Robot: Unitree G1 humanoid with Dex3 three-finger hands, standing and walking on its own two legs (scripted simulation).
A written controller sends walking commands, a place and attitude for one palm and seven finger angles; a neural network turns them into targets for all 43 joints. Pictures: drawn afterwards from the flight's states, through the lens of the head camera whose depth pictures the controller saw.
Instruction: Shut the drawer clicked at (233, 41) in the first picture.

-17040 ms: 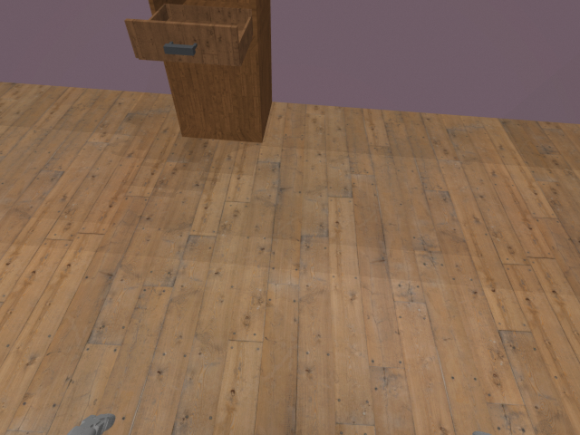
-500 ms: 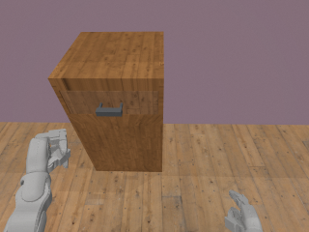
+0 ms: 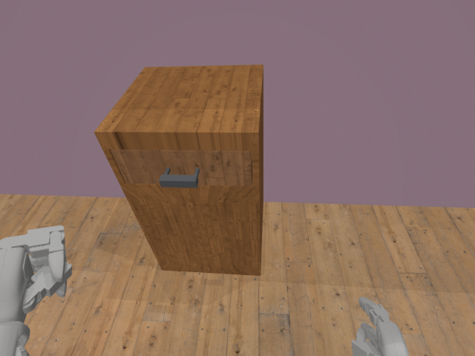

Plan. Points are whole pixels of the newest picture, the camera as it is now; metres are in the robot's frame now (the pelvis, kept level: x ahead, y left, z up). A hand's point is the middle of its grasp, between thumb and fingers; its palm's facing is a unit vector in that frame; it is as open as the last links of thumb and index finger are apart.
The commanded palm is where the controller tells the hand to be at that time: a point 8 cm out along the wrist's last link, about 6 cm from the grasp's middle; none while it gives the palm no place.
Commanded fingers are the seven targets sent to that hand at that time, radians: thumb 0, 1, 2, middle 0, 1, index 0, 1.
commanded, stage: step back with the hand held close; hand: left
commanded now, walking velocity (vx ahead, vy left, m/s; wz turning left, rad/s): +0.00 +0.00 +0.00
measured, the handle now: (180, 175) +0.62 +0.27 -0.11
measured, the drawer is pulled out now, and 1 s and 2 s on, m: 0.00 0.00 0.00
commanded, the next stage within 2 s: stop stepping back and stand still in 1.34 s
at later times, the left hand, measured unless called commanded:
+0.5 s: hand (66, 269) +0.18 +0.25 +0.15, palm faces +0.25 -0.82 -0.51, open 3.2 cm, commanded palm +0.12 +0.29 +0.17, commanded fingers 0.00 0.90 0.90 -1.40 -1.60 -1.40 -1.60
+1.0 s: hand out of the picture +0.08 +0.28 +0.16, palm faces +0.39 -0.80 -0.46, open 3.2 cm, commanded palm +0.02 +0.32 +0.17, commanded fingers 0.00 0.90 0.90 -1.40 -1.60 -1.40 -1.60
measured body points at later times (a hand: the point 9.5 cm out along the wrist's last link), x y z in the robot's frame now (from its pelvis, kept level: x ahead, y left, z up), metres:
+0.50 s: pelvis -0.02 +0.02 +0.00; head +0.00 +0.00 +0.45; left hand +0.16 +0.29 +0.18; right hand +0.14 -0.24 -0.09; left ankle +0.02 +0.11 -0.74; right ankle -0.04 -0.08 -0.74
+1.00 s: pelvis -0.10 +0.04 -0.02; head -0.08 +0.04 +0.43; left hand +0.05 +0.32 +0.18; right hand +0.07 -0.20 -0.10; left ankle +0.00 +0.12 -0.73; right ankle -0.04 -0.08 -0.74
